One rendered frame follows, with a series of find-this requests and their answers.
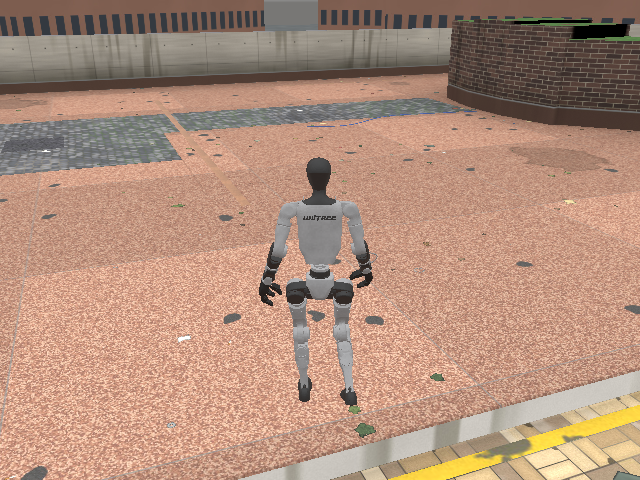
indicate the robot left hand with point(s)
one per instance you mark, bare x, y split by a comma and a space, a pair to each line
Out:
264, 289

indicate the robot right hand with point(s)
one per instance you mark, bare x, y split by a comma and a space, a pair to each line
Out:
357, 274

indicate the right robot forearm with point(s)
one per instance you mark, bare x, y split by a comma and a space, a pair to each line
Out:
364, 261

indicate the robot torso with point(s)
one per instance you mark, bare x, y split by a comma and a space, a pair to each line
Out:
319, 233

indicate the left robot forearm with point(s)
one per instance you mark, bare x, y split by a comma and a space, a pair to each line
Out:
271, 267

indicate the robot left upper arm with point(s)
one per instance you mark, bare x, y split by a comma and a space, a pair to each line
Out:
288, 211

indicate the robot right thigh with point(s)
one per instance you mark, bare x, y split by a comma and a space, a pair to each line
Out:
342, 299

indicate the robot right upper arm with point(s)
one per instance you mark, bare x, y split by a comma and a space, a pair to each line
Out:
351, 211

